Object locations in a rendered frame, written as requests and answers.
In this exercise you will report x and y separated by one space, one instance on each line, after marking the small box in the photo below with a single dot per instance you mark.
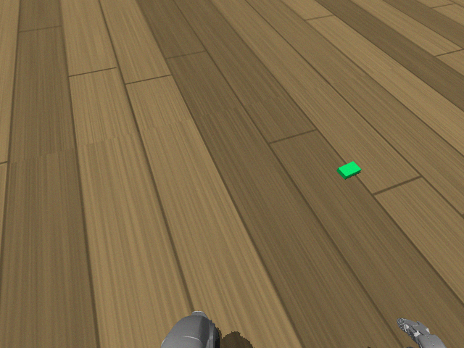
348 170

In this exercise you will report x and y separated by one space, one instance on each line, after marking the right robot hand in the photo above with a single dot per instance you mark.
420 334

